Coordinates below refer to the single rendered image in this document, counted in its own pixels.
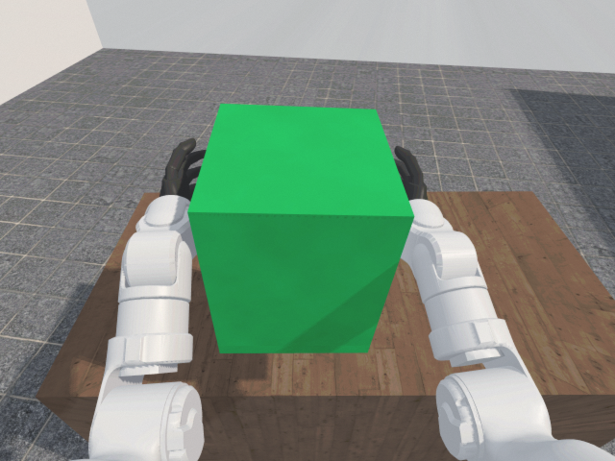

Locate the robot left hand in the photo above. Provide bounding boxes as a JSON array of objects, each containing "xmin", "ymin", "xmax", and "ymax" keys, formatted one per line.
[{"xmin": 160, "ymin": 138, "xmax": 206, "ymax": 202}]

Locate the robot left upper arm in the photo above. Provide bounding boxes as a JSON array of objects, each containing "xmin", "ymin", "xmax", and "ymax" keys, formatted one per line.
[{"xmin": 70, "ymin": 381, "xmax": 204, "ymax": 461}]

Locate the robot right upper arm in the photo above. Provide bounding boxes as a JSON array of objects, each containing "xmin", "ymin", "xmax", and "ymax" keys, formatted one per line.
[{"xmin": 436, "ymin": 366, "xmax": 615, "ymax": 461}]

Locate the pedestal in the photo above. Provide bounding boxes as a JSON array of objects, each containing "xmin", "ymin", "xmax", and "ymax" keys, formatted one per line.
[{"xmin": 36, "ymin": 191, "xmax": 615, "ymax": 461}]

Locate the robot right hand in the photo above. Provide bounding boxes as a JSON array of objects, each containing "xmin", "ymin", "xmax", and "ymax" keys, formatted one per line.
[{"xmin": 394, "ymin": 146, "xmax": 428, "ymax": 201}]

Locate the right robot forearm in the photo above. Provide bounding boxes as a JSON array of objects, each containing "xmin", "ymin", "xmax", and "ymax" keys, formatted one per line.
[{"xmin": 401, "ymin": 199, "xmax": 552, "ymax": 433}]

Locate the carton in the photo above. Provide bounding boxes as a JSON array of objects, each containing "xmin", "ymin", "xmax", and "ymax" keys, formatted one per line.
[{"xmin": 187, "ymin": 104, "xmax": 414, "ymax": 353}]

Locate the left robot forearm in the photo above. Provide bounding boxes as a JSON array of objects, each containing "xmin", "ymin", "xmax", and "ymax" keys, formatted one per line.
[{"xmin": 88, "ymin": 195, "xmax": 197, "ymax": 458}]

